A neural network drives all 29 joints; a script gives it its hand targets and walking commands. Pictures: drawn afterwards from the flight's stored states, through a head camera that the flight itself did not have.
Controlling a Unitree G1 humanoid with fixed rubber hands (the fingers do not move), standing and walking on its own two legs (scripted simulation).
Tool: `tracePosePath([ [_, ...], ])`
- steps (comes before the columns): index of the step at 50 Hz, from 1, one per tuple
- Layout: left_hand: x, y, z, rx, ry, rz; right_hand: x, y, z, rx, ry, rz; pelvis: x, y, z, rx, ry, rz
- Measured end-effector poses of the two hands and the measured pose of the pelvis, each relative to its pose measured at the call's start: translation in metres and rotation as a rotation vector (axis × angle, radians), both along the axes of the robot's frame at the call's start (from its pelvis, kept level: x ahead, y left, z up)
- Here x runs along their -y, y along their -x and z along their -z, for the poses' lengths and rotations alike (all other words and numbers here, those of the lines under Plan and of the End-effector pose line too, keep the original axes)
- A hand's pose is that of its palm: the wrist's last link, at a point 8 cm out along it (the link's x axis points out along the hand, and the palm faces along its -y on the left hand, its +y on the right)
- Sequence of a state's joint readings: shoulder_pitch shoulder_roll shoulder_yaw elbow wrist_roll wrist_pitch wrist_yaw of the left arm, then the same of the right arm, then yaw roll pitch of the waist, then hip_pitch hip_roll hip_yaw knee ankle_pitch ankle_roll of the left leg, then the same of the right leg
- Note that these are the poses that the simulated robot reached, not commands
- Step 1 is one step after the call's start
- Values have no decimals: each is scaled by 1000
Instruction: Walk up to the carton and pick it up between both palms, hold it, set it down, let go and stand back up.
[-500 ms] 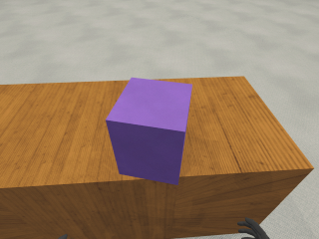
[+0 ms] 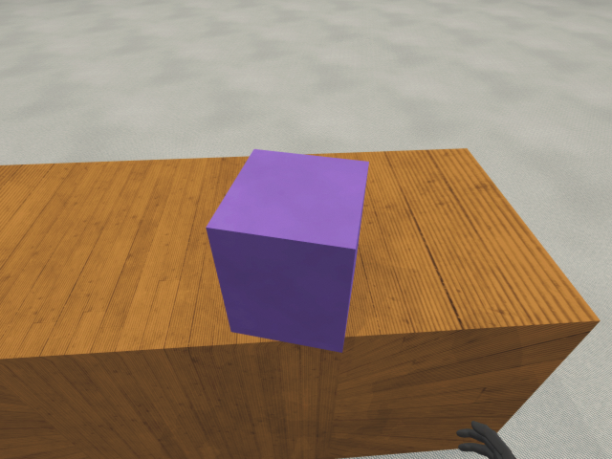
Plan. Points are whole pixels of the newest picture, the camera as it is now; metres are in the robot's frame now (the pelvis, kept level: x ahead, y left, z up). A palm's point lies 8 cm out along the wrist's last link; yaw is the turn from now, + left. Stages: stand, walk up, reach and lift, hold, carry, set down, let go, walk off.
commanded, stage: stand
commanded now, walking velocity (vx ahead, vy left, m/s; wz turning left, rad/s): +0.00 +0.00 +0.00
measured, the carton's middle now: (297, 249) +0.47 +0.00 +0.02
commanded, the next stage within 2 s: none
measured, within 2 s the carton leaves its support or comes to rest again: neither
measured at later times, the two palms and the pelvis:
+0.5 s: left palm out of the picture +0.09 +0.27 -0.10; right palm out of the picture +0.11 -0.26 -0.08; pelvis -0.01 +0.00 +0.00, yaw +0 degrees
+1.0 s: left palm out of the picture +0.08 +0.27 -0.10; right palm out of the picture +0.10 -0.26 -0.09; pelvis -0.01 +0.00 +0.00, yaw +0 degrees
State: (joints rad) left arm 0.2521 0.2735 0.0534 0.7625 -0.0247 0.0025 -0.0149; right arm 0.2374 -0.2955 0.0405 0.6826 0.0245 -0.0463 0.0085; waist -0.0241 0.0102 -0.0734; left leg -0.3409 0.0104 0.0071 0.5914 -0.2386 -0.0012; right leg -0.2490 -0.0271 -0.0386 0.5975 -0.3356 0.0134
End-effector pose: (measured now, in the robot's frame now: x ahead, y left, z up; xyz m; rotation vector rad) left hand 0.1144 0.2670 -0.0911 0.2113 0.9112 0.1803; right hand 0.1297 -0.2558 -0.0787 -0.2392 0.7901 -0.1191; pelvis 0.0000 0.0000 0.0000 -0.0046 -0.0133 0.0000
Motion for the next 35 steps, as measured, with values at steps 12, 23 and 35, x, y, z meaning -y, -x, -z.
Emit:
tracePosePath([
  [12, -2, 11, 4, -24, 2, -9, 0, 8, 2, -13, 3, 5, -1, 5, 0, 5, 2, 0],
  [23, -4, 20, 6, -50, 2, -16, 0, 16, 5, -36, 1, 11, -2, 8, -1, 3, 3, 0],
  [35, -6, 29, 9, -80, 3, -24, 1, 23, 7, -59, 3, 17, -3, 10, -3, 0, 4, 0],
])
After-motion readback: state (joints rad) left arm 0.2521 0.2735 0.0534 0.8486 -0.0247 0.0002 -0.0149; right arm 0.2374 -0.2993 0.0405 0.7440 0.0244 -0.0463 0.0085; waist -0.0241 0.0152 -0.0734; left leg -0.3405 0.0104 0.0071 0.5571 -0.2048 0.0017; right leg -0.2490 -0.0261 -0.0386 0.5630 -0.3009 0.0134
